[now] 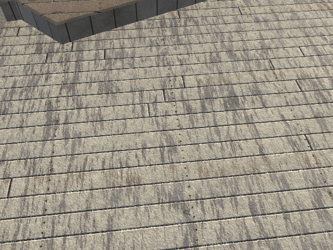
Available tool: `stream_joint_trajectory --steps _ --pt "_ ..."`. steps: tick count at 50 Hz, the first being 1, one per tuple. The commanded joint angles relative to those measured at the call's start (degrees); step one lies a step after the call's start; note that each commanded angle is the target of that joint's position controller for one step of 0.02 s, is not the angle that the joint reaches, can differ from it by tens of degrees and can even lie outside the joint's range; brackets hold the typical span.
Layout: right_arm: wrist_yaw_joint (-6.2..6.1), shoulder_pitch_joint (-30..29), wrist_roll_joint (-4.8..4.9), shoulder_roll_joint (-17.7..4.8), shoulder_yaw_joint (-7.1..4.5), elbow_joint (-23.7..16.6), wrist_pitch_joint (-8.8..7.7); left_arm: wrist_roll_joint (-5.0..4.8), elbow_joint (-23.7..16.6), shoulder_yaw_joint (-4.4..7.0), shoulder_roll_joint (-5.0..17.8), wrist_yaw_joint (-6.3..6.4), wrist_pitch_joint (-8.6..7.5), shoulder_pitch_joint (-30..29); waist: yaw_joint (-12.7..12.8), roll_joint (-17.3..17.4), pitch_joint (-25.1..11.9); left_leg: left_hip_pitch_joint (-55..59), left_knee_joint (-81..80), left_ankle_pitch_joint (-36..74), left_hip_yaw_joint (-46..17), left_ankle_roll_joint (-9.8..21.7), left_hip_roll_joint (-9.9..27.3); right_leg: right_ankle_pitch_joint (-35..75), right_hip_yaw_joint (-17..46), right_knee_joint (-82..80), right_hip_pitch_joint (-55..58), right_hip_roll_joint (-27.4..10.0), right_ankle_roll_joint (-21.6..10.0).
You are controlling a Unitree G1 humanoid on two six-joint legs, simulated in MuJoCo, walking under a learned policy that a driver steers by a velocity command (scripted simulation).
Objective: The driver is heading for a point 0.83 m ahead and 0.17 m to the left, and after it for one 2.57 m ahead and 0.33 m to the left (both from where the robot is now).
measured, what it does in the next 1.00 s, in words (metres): walks ahead, turning left: right foot, then left foot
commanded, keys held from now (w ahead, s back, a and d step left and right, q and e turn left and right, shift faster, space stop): w+q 0.96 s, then w+e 0.04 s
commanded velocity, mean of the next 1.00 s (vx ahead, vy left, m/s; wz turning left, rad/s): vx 0.50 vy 0.00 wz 0.58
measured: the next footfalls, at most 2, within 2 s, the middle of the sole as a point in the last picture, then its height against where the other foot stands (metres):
right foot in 0.36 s outside the picture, level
left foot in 0.88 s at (111, 228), level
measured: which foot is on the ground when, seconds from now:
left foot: down 0.00-0.38, up 0.40-0.86, down 0.88-1.00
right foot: up 0.00-0.34, down 0.36-0.90, up 0.92-1.00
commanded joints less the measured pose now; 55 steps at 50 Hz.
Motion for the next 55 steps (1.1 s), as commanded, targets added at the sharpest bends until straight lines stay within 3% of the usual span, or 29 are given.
stream_joint_trajectory --steps 1,5,8,12,15,17,18,19,20,21,22,23,25,27,30,35,39,42,43,44,45,46,47,48,49,50,51,53,55 --pt "-0.55 1.08 -0.31 -5.53 -1.08 -4.29 -0.63 1.12 -5.59 2.23 6.81 0.44 -0.32 -0.35 1.46 0.55 -5.88 13.36 -15.42 12.08 -22.03 12.56 15.69 3.11 3.18 -5.01 -12.34 -4.57 0.62" --pt "-1.96 4.35 0.18 -8.92 -2.03 -4.21 -0.77 1.79 -8.42 1.9 4.76 0.97 1.15 -5.6 0.69 2.27 -3.16 7.32 -17.13 15.73 -16.69 11.78 13.04 12.43 1.02 -19.01 -12.39 -3.12 3.66" --pt "-2.56 6.98 0.65 -8.84 -2.08 -3.93 -0.19 1.43 -10.42 1.38 3.38 0.59 0.92 -12.15 -1.93 4.28 -2.57 6.32 -15.77 10.82 -14.68 8.66 10.07 23.63 0.68 -32.62 -9.22 -0.21 3.67" --pt "-2.7 10.11 0.96 -8.71 -2.04 -3.19 0.4 0.43 -13.03 1.53 4.58 -0.28 0.26 -17.46 -4.01 5.88 -2.41 9.82 -12.54 5.94 -19.24 7.27 11.55 25.97 1.62 -40.72 -6.49 2.05 3.07" --pt "-3.16 10.14 0.82 -8.82 -2.16 -3.49 0.95 0.26 -13.74 2.28 6.74 -0.96 -0.72 -16.82 -2.77 7.04 -2.87 14.94 -7.47 5.42 -24.65 6.38 13.45 19.74 2.79 -44.39 -4.09 2.63 1.49" --pt "-3.19 8.2 0.64 -7.74 -1.83 -4.52 1.23 0.48 -12.04 3.29 8.37 -0.71 -1.31 -9.4 1.39 8.06 -5.67 14.32 -1.15 9.87 -24.94 4.51 11.1 18.59 1.53 -47.94 6.53 2.69 -0.94" --pt "-2.88 6.82 0.13 -5.13 -0.83 -5.73 0.96 1.42 -11.02 4.14 10.77 -0.33 -1.52 -1.57 5.22 5.62 -12.09 9.03 10.43 8.97 -21.62 2.57 8.19 18.48 6.38 -46.15 20.08 -3.56 -4.24" --pt "-2.85 12.14 0.44 -1.71 0.22 -6.97 0.45 2.4 -10.2 5.41 15.68 0.19 -1.09 6.99 5.39 -6.37 -21.02 -7.95 29.61 -6.63 -13.54 -1.72 0.66 15.08 24.63 -46.28 41.76 -16.52 -11.67" --pt "-2.79 16.03 1.52 -3.46 0.53 -7.69 0.04 1.13 -8.54 5.38 14.59 -0.33 -0.3 9.08 3.94 -19.17 -23.25 -21.36 41.34 -26.13 -11.31 -2.84 1.22 2.65 43.8 -51.46 46.78 -24.02 -16.49" --pt "-2.78 12.87 1.88 -8.95 -0.78 -6.63 0.33 0.59 -10.05 4.0 8.98 -0.23 0.06 5.92 4.89 -10.28 -15.13 -25.24 46.61 -21.75 -12.51 -3.3 5.01 -4.11 38.34 -53.02 39.86 -21.8 -14.0" --pt "-2.73 7.95 1.22 -9.87 -1.14 -7.42 0.81 0.75 -10.61 3.28 6.84 -0.08 0.65 3.09 5.0 -5.03 -9.05 -24.84 47.04 -16.65 -10.17 -3.62 7.12 -1.1 28.91 -53.84 31.96 -19.0 -11.34" --pt "-2.61 5.65 0.6 -8.91 -1.21 -8.11 1.07 1.04 -10.51 2.76 5.88 -0.18 1.02 0.36 3.64 -2.77 -4.86 -22.89 44.61 -13.2 -9.18 -3.84 8.72 4.55 22.55 -55.79 24.52 -16.14 -10.21" --pt "-2.12 5.73 0.79 -6.61 -1.28 -8.53 1.7 1.45 -9.9 2.34 4.93 -0.33 0.97 -1.91 1.24 -5.0 -1.75 -18.58 40.66 -9.79 -8.13 -3.8 11.33 11.11 13.73 -59.11 16.61 -12.44 -8.88" --pt "-1.91 5.48 0.94 -4.57 -0.9 -9.32 2.27 1.14 -9.02 2.81 5.89 -0.57 0.42 -1.52 0.86 -5.3 -1.55 -18.28 38.77 -7.37 -6.85 -4.3 11.94 16.5 8.53 -61.3 14.91 -11.93 -9.87" --pt "-1.83 2.61 0.57 -4.08 -0.7 -10.88 2.44 1.15 -7.64 3.58 7.94 -0.44 0.24 -0.49 1.05 -3.53 -1.61 -21.03 32.55 -1.44 -7.0 -5.22 12.6 24.01 3.14 -62.19 17.0 -12.72 -10.73" --pt "-0.12 -5.63 0.58 -2.82 0.04 -12.91 1.65 0.69 -6.0 3.95 9.94 0.14 1.31 1.39 4.04 -2.85 0.02 -18.39 16.8 10.52 -2.9 -4.54 11.66 26.18 -5.77 -61.87 19.87 -11.51 -8.44" --pt "1.13 -10.94 0.88 -3.14 0.09 -15.73 1.75 -0.39 -4.5 4.52 11.97 0.2 2.5 4.07 5.25 -3.11 2.19 -17.91 10.25 6.43 0.07 -2.67 10.6 28.06 -8.35 -60.18 25.43 -13.88 -7.22" --pt "1.43 -7.85 0.44 -5.71 -1.23 -16.26 2.16 -1.14 -4.45 5.22 14.34 0.59 3.59 3.53 1.79 -5.35 -0.98 -9.36 8.05 -2.53 4.5 0.65 6.02 51.45 -11.68 -50.42 28.26 -14.22 -5.51" --pt "1.27 -1.42 0.45 -7.64 -2.44 -14.77 2.32 -1.33 -4.58 5.32 14.79 0.82 4.07 2.89 -2.22 -5.22 -4.57 -0.68 5.65 -2.42 6.06 2.34 3.32 58.86 -13.36 -41.24 27.15 -13.09 -4.55" --pt "0.52 8.82 0.6 -11.09 -4.41 -11.89 2.56 -1.19 -4.85 4.72 13.42 1.12 4.21 3.05 -7.23 -3.28 -9.83 15.05 2.55 1.29 5.2 4.64 1.42 56.12 -14.79 -27.95 19.87 -10.8 -2.55" --pt "-0.8 15.29 0.92 -16.46 -5.73 -10.55 2.97 1.66 -6.46 2.76 7.81 0.9 3.77 5.07 -7.29 8.86 -14.88 32.71 3.09 5.46 -13.66 8.82 14.06 18.83 -14.51 -8.37 1.81 -6.87 0.08" --pt "-0.41 12.59 0.93 -19.75 -5.42 -12.67 1.98 1.31 -10.06 1.14 4.54 0.11 1.69 6.84 -2.6 17.88 -23.8 45.92 -7.8 -8.88 -47.07 20.3 25.18 -13.61 -3.35 8.15 -18.02 4.19 2.16" --pt "0.1 13.44 0.5 -14.39 -3.98 -12.65 1.27 -0.95 -10.8 2.41 10.31 -0.64 -0.08 -0.35 -6.88 8.4 -21.69 44.14 -11.77 -11.22 -44.59 16.97 24.38 -9.59 3.74 10.48 -24.5 1.11 1.08" --pt "0.12 11.54 0.28 -12.14 -3.2 -12.08 0.71 -1.91 -11.94 2.33 10.44 -0.89 -0.79 -3.17 -5.81 7.01 -14.16 37.19 -11.68 -7.79 -36.38 14.74 22.45 -4.61 2.73 7.34 -26.09 -0.87 -0.07" --pt "0.06 7.31 0.27 -9.83 -2.32 -12.21 0.51 -1.02 -10.48 2.08 9.51 -0.51 -0.71 -1.91 -2.55 1.12 -9.85 27.87 -11.65 -1.02 -28.73 12.52 20.51 0.02 2.3 2.32 -22.27 -3.92 0.01" --pt "-0.12 3.55 -0.1 -7.33 -1.47 -12.74 0.41 0.09 -9.42 2.4 9.81 -0.29 -0.08 -0.8 -0.42 1.65 -7.76 20.98 -12.35 5.57 -23.18 11.2 18.58 2.61 2.11 -2.1 -17.84 -5.94 0.49" --pt "-0.29 1.77 -0.73 -6.51 -1.01 -13.08 0.24 0.14 -8.69 2.51 9.67 -0.53 0.83 0.96 1.11 3.46 -6.97 16.46 -13.76 9.34 -20.41 10.74 17.52 4.27 2.07 -3.37 -14.13 -7.01 0.84" --pt "-0.46 1.75 -0.9 -7.05 -0.99 -11.77 -0.59 0.22 -7.59 2.33 8.19 -0.57 2.31 2.65 1.99 3.72 -6.32 12.32 -16.0 15.45 -15.82 10.99 16.82 6.89 0.91 -5.46 -11.88 -7.01 1.97" --pt "-0.83 3.29 -1.07 -8.14 -1.2 -10.03 -1.28 0.26 -8.13 1.97 7.05 -0.32 3.19 0.26 1.35 3.19 -4.02 11.32 -17.99 17.73 -11.67 10.5 16.55 12.12 0.85 -9.4 -14.51 -7.09 2.9"
Over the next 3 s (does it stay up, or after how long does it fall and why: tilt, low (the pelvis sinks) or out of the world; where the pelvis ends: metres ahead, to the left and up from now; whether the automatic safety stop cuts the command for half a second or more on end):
stays up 1.54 0.32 0.00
